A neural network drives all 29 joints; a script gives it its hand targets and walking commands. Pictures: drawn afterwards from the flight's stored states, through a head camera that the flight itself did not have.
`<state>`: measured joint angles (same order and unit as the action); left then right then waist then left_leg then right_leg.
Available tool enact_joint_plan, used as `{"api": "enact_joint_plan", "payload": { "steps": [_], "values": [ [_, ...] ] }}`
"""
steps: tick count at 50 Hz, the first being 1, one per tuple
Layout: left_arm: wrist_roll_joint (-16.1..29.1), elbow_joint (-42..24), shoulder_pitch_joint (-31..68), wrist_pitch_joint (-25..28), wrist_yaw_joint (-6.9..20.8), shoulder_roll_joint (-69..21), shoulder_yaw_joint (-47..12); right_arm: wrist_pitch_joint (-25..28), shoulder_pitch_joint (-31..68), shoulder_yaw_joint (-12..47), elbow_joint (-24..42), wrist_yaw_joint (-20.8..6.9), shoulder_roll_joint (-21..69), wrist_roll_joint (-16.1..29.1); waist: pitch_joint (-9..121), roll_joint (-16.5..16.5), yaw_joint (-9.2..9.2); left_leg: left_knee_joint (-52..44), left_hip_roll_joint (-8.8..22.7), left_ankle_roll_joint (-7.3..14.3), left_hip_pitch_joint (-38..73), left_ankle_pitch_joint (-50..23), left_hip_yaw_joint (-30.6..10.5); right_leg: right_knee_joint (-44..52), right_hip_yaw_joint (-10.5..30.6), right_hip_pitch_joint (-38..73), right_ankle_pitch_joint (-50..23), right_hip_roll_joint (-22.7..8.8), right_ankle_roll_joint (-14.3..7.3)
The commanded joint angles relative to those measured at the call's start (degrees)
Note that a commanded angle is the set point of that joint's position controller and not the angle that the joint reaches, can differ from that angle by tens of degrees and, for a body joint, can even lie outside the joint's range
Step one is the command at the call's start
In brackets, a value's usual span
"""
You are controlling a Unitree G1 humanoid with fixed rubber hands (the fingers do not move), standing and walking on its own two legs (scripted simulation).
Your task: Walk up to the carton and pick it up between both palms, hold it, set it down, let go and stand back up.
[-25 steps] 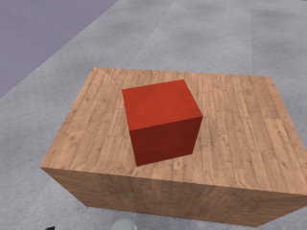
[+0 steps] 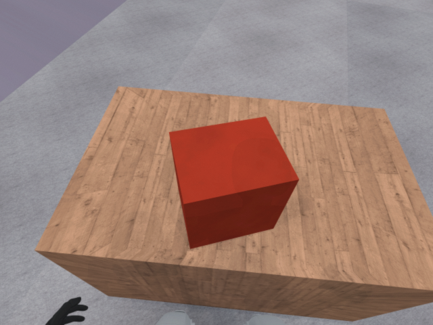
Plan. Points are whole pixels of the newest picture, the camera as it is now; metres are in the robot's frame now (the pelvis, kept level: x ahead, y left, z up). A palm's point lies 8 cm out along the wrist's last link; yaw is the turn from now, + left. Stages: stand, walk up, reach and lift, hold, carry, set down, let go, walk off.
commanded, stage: walk up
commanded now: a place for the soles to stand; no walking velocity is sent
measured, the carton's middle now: (226, 185) +0.42 +0.01 -0.05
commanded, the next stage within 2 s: reach and lift in 1.24 s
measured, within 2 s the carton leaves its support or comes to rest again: neither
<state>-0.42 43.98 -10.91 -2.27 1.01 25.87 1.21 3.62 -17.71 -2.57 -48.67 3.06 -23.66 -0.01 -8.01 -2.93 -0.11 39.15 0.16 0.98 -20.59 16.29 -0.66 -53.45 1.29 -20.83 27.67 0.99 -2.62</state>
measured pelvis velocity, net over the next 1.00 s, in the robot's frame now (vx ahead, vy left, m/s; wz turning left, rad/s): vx -0.01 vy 0.00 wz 0.00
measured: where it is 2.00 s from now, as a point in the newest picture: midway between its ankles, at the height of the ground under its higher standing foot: outside the picture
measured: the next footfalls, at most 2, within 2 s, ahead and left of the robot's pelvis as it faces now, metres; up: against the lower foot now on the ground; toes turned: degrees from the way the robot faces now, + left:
right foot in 0.06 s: +0.03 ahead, -0.12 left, +0.00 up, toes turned +1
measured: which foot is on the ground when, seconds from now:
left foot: down 0.00-1.00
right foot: up 0.00-0.04, down 0.06-1.00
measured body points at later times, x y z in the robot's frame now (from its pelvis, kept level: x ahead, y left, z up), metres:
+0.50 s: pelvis -0.01 -0.01 +0.00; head +0.01 +0.00 +0.45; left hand +0.12 +0.31 -0.09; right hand +0.06 -0.34 -0.10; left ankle +0.03 +0.12 -0.72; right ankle -0.01 -0.12 -0.72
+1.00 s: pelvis -0.01 +0.00 +0.00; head +0.00 +0.01 +0.45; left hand +0.11 +0.33 -0.10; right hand +0.08 -0.32 -0.09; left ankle +0.03 +0.12 -0.72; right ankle -0.01 -0.12 -0.72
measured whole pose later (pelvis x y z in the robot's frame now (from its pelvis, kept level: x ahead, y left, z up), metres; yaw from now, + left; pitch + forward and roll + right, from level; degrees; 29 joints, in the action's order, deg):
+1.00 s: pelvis -0.01 +0.00 +0.00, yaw +0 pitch -4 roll +0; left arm -0.4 50.3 -8.5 1.1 0.0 25.6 1.2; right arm 2.2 -13.8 -2.6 -48.7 -0.4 -23.6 0.0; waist -5.2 -0.9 -0.1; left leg 38.0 0.4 -0.1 -16.8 17.1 -0.7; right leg -37.5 1.1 -13.3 20.2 1.0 -0.9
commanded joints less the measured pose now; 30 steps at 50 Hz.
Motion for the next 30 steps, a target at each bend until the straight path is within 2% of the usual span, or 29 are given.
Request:
{"api": "enact_joint_plan", "payload": {
  "steps": [1, 2, 3, 4, 5, 6, 7, 8, 9, 10, 11, 12, 13, 14, 15, 16, 17, 18, 19, 20, 21, 22, 23, 24, 26, 28, 29, 30],
  "values": [
    [-0.8, 1.8, -7.0, 0.6, -0.1, 7.7, 5.0, -0.1, 6.5, -3.1, 4.2, -0.1, -15.9, -1.6, 6.9, 10.9, 3.10, -9.5, 14.3, 9.9, -1.7, -10.0, -13.6, 20.5, -0.4, 9.2, -2.7, -1.7, -0.8],
    [-1.2, 2.2, -7.0, 1.4, -0.3, 8.2, 4.9, -0.3, 6.1, -2.6, 4.0, -0.4, -14.2, -1.1, 7.8, 9.5, 3.33, -6.1, 11.6, 7.3, -4.2, -8.2, -11.5, 26.6, 0.2, 14.2, -6.5, -1.2, -1.2],
    [-2.2, 1.5, -5.9, 1.9, -0.6, 9.8, 5.2, -0.8, 5.3, -1.9, 4.3, -0.5, -10.4, -0.8, 5.9, -0.2, 2.86, 2.4, 7.3, 4.1, -6.8, -4.1, -7.6, 35.7, 13.1, 13.3, -5.7, -8.1, -0.7],
    [-1.9, 0.1, -0.7, 2.8, -0.9, 13.6, 5.3, -1.3, 3.0, -1.0, 2.9, -0.9, -8.5, 0.0, 3.8, -7.0, 0.39, 4.6, -0.4, 0.4, -10.2, 6.4, -1.8, 40.6, 26.0, 10.6, -5.1, -16.8, -3.4],
    [-1.7, 0.1, 1.3, 2.9, -0.8, 13.8, 5.1, -1.5, 5.9, -2.3, 2.3, -0.4, -11.7, -0.5, 2.1, -1.7, 1.40, 7.8, -0.3, 0.3, -6.2, 15.0, -3.9, 36.9, 26.1, 4.3, -13.5, -19.4, -6.9],
    [-1.4, -0.4, 2.4, 3.1, -0.6, 12.4, 4.4, -1.2, 4.7, -2.0, 1.3, -0.8, -11.6, -0.2, 5.5, -0.4, 0.06, 6.9, 0.4, 0.4, -2.6, 14.2, -3.0, 33.2, 22.2, 6.9, -19.9, -17.9, -9.0],
    [-1.4, -0.5, 2.2, 3.4, -0.6, 11.4, 4.0, -1.0, 3.8, -2.0, 1.0, -0.9, -11.0, -0.1, 6.1, -0.4, 0.58, 5.2, 0.2, 0.3, -2.1, 12.5, -1.6, 31.2, 17.7, 8.0, -23.6, -15.3, -7.8],
    [-0.8, -0.6, 3.3, 3.4, -0.6, 10.8, 4.0, -0.5, 2.6, -1.8, 0.5, -0.9, -10.7, 0.1, 8.9, -2.5, -0.63, 1.1, 0.5, 0.8, 1.4, 7.6, 0.1, 28.0, 12.8, 10.0, -29.1, -14.2, -8.3],
    [-0.5, -0.6, 4.1, 3.2, -0.4, 10.1, 3.5, 0.3, 1.8, -2.0, 0.4, -0.9, -10.9, 0.1, 9.3, -3.4, -1.15, -4.3, 1.1, 0.9, 7.9, -2.4, -0.2, 24.9, 10.0, 6.5, -33.7, -11.4, -6.2],
    [-0.5, -0.5, 5.2, 3.0, -0.5, 9.4, 3.4, 0.8, 1.8, -2.4, 0.5, -0.9, -12.0, -0.3, 10.0, -1.2, -1.28, -7.1, 3.0, 1.4, 11.6, -14.9, -2.4, 21.2, 7.8, 5.0, -34.0, -8.8, -3.8],
    [-0.3, -0.8, 4.2, 2.8, -0.4, 9.1, 3.6, 1.0, 2.5, -2.6, 0.8, -0.5, -14.3, -0.5, 10.9, 3.5, -0.53, -6.7, 6.9, 2.8, 12.8, -20.4, -7.3, 18.4, 7.2, 4.1, -32.0, -7.0, -1.8],
    [-0.1, -0.1, 2.7, 2.4, -0.5, 8.9, 3.5, 1.2, 3.7, -2.6, 0.6, -0.7, -13.9, -0.9, 10.9, 2.7, 0.49, -7.6, 11.2, 5.9, 10.7, -18.7, -13.7, 16.8, 6.5, 3.6, -22.6, -5.6, -0.1],
    [-0.1, 0.1, 1.7, 2.1, -0.3, 9.1, 3.7, 1.2, 3.5, -2.6, 0.4, -0.7, -15.9, -0.6, 10.9, 4.2, 0.64, -9.6, 14.4, 9.0, 6.6, -16.2, -17.5, 13.6, 4.5, 6.2, -13.8, -3.0, -0.3],
    [-0.3, 0.8, 1.8, 2.0, -0.4, 8.8, 3.4, 1.1, 5.2, -2.6, 0.9, -0.7, -15.6, -0.7, 10.9, 5.3, 1.69, -9.8, 15.0, 10.2, 6.1, -15.1, -17.9, 14.3, 4.2, 6.5, -13.1, -3.4, 0.1],
    [-0.5, 1.6, 1.2, 2.0, -0.5, 8.6, 3.6, 0.7, 5.5, -2.4, 1.0, -0.8, -14.5, -0.6, 9.4, 3.1, 1.80, -9.5, 13.7, 9.1, 3.7, -12.9, -16.1, 17.1, 4.4, 7.5, -13.8, -3.8, -0.1],
    [-0.8, 1.9, 0.9, 2.1, -0.3, 9.2, 3.5, 0.4, 5.7, -2.2, 1.3, -0.8, -14.4, -0.6, 9.6, 3.5, 1.97, -7.3, 11.7, 7.4, 3.7, -11.9, -13.2, 21.2, 7.7, 7.8, -15.7, -5.1, -0.7],
    [-1.0, 2.3, 1.8, 2.5, -0.2, 10.5, 3.6, 0.2, 5.9, -2.0, 1.5, -1.0, -12.8, -0.2, 10.6, 2.0, 0.88, -5.6, 7.9, 4.6, 3.1, -9.3, -9.0, 26.6, 11.2, 9.5, -16.2, -7.7, -1.9],
    [-0.9, 2.0, 2.8, 2.9, -0.3, 11.4, 4.0, -0.2, 6.6, -1.6, 1.1, -1.2, -12.3, 0.0, 6.8, 1.9, 1.11, -2.5, 3.5, 2.0, 1.3, -8.2, -4.2, 30.3, 14.3, 8.4, -19.3, -11.0, -2.7],
    [-0.7, 1.9, 4.0, 3.1, 0.0, 11.4, 3.7, -0.3, 7.8, -1.4, 0.6, -1.3, -11.1, 0.2, 7.0, -1.3, 0.49, -2.2, 1.2, 1.0, 4.1, -4.2, -2.5, 31.1, 14.1, 6.1, -20.1, -12.1, -5.1],
    [-0.7, 1.2, 5.0, 3.1, 0.0, 11.4, 3.5, -0.2, 6.3, -1.4, 0.6, -1.4, -10.3, 0.3, 8.1, -2.4, -0.46, -3.4, 1.0, 1.0, 7.5, -2.8, -1.9, 30.4, 13.2, 3.5, -17.0, -12.2, -6.1],
    [-0.7, 0.8, 7.5, 3.0, 0.1, 10.7, 3.3, 0.0, 5.0, -1.3, 0.0, -1.4, -10.8, -0.4, 7.1, 1.0, -1.47, -6.3, 2.0, 1.4, 9.1, -4.7, -2.4, 28.9, 12.0, 2.1, -15.3, -11.0, -5.2],
    [-0.8, 1.2, 7.4, 2.7, 0.2, 9.9, 3.2, 0.4, 5.3, -1.8, 0.3, -1.5, -12.6, -0.3, 7.3, 0.6, -0.77, -8.3, 4.3, 2.1, 9.1, -5.5, -5.8, 28.2, 9.8, 1.4, -11.5, -8.0, -3.2],
    [-0.7, 1.5, 7.6, 2.4, 0.1, 9.3, 3.0, 0.6, 5.7, -1.9, 0.3, -1.6, -12.7, -0.4, 7.0, 1.1, -0.68, -10.4, 6.6, 3.1, 8.1, -4.8, -9.1, 27.4, 8.3, 2.1, -9.1, -6.4, -2.3],
    [-0.7, 1.5, 6.1, 2.1, 0.2, 9.9, 3.2, 0.6, 5.0, -2.4, 0.1, -1.6, -14.1, -0.7, 6.6, 2.4, -0.39, -11.0, 8.1, 3.7, 6.5, -2.4, -11.0, 25.8, 7.6, 2.9, -7.7, -5.0, -1.7],
    [-0.6, 2.2, 5.0, 2.2, 0.3, 9.2, 3.0, 0.7, 7.1, -2.0, 0.3, -1.6, -14.4, -0.8, 6.2, 5.8, 0.98, -12.5, 9.4, 5.0, 2.7, -3.4, -13.3, 24.0, 7.3, 7.3, -10.5, -4.2, -1.9],
    [-0.7, 2.1, 4.7, 2.3, 0.5, 9.4, 3.2, 0.7, 7.4, -1.7, 0.7, -1.4, -13.5, -0.6, 7.7, 4.7, 1.11, -12.8, 8.1, 4.4, 1.2, -1.3, -11.7, 26.2, 8.2, 9.6, -9.1, -5.5, -2.8],
    [-0.1, 4.0, 3.7, 4.2, -0.6, 10.8, 3.1, -0.9, 10.7, -1.5, 1.2, -2.6, -11.6, -1.2, 6.1, 7.9, 1.92, -8.8, 4.2, 3.0, 0.3, -3.7, -7.6, 30.1, 12.4, 8.6, -8.2, -9.0, -2.1],
    [-0.3, 4.5, 2.5, 5.0, -1.0, 12.5, 3.3, -1.8, 10.9, -1.4, 1.6, -3.0, -10.2, -1.0, 5.2, 3.2, 1.56, -4.5, 1.9, 1.5, -0.6, -3.9, -5.1, 33.5, 17.3, 8.0, -9.4, -12.6, -2.9]
  ]
}}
